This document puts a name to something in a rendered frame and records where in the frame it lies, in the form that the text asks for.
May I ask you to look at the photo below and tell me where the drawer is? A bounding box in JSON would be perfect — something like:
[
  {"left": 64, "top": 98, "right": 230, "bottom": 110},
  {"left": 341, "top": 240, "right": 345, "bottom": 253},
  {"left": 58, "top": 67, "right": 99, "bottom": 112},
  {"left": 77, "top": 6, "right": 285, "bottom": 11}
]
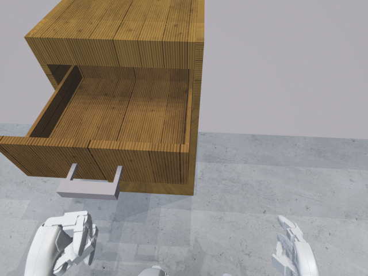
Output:
[{"left": 0, "top": 65, "right": 194, "bottom": 185}]

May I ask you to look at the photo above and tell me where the robot right hand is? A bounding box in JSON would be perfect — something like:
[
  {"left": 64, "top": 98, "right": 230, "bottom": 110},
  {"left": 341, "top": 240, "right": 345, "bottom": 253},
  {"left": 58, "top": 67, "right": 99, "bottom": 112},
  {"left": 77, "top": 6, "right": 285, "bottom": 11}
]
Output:
[{"left": 272, "top": 215, "right": 320, "bottom": 276}]

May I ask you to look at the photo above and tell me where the handle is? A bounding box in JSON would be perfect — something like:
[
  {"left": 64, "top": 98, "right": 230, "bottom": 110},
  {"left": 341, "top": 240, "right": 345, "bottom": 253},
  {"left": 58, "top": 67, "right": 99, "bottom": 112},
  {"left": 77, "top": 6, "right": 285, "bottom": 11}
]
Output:
[{"left": 56, "top": 163, "right": 123, "bottom": 200}]

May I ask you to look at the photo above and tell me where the robot left hand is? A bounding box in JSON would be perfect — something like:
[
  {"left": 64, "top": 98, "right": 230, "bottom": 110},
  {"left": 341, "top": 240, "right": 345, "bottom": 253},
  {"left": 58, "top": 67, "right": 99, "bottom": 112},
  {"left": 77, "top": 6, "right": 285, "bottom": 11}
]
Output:
[{"left": 24, "top": 211, "right": 99, "bottom": 276}]

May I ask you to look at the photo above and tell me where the cabinet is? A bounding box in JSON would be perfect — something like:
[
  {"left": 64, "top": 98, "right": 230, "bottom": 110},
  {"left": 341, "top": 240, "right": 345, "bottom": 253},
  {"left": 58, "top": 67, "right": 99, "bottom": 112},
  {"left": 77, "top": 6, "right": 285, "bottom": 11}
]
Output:
[{"left": 24, "top": 0, "right": 205, "bottom": 196}]

